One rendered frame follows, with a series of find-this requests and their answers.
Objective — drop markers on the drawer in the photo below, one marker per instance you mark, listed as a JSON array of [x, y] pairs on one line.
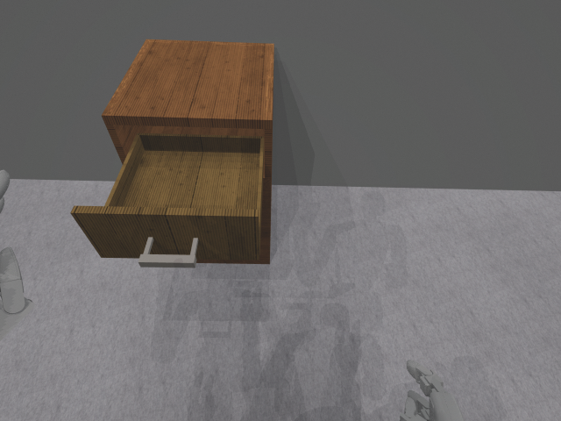
[[176, 187]]

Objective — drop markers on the cabinet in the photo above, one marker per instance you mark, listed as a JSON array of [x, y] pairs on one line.
[[203, 88]]

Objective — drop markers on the right robot hand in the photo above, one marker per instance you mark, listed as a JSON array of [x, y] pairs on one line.
[[442, 405]]

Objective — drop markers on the left robot hand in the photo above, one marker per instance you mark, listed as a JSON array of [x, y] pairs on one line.
[[13, 306]]

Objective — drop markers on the handle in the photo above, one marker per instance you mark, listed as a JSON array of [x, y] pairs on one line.
[[147, 260]]

